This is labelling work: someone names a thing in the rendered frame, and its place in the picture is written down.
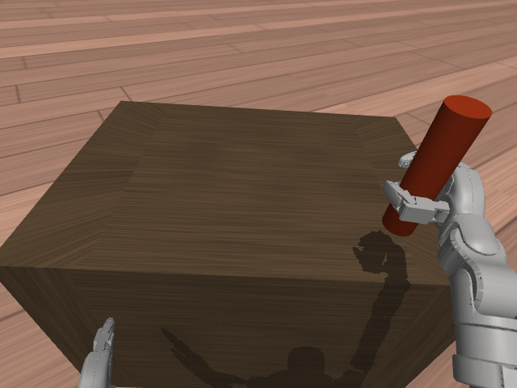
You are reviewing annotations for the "right robot arm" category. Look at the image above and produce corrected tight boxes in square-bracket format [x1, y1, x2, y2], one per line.
[437, 213, 517, 388]

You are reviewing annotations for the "right robot hand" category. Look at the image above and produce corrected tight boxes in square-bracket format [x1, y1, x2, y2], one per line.
[383, 151, 485, 231]

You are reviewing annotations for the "can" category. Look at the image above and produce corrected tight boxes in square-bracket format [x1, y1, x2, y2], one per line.
[382, 95, 492, 237]

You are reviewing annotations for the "left robot hand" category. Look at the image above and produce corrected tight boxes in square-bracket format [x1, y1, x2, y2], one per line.
[78, 317, 116, 388]

